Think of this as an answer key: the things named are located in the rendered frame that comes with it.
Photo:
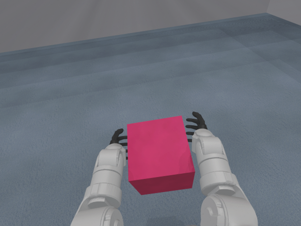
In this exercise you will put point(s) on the left robot upper arm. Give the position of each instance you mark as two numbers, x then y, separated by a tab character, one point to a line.
102	216

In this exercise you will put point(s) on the left robot hand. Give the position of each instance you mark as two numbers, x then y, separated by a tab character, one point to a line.
116	139

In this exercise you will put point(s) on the carton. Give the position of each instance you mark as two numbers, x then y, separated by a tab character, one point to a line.
159	158

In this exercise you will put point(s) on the left robot forearm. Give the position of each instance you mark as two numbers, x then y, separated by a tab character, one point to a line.
104	189

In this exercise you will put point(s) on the right robot forearm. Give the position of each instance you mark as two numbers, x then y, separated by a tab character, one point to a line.
216	176

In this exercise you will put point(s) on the right robot hand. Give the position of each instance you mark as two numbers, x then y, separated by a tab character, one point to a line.
199	121

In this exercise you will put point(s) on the right robot upper arm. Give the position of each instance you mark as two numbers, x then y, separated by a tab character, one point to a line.
224	210

